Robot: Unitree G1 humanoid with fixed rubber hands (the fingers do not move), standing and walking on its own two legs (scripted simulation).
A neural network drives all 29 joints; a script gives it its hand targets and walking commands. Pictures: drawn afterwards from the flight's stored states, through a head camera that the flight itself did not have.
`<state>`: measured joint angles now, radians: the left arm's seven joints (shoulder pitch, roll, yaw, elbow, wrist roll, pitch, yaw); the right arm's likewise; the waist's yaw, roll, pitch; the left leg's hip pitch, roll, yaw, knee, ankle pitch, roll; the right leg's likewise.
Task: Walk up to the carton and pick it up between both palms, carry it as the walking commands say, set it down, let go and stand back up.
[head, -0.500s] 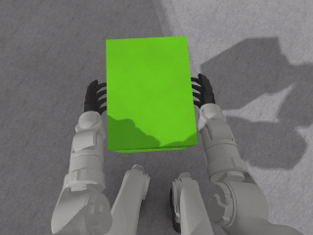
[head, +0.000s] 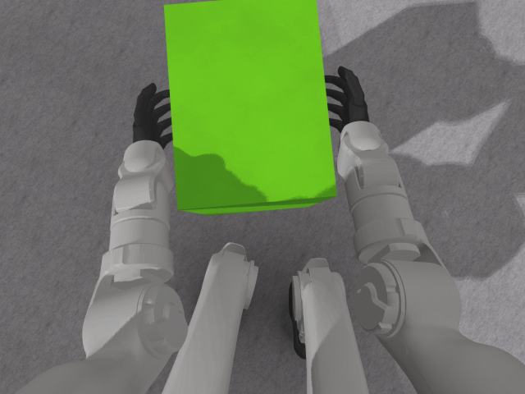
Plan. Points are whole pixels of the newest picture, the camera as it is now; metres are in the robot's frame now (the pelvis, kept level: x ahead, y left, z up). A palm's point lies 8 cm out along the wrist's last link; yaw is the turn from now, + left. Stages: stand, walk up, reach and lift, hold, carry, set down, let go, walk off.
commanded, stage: set down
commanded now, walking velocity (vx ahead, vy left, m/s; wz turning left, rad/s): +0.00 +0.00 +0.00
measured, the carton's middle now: (251, 127) +0.50 +0.09 -0.16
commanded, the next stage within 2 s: none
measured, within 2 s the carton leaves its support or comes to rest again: neither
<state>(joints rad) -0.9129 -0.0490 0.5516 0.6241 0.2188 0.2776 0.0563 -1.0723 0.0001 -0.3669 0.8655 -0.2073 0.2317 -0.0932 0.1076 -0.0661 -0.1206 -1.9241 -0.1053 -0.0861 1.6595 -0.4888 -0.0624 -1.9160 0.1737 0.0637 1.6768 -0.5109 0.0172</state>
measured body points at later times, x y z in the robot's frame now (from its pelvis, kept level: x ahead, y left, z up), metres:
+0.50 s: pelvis -0.01 +0.00 -0.06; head +0.31 +0.02 +0.26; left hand +0.47 +0.23 -0.19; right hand +0.54 -0.05 -0.19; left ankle +0.10 +0.13 -0.49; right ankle +0.09 -0.10 -0.49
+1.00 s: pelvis -0.01 +0.01 -0.12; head +0.34 +0.03 +0.16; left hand +0.48 +0.24 -0.28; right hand +0.55 -0.05 -0.28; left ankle +0.10 +0.13 -0.49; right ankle +0.09 -0.10 -0.49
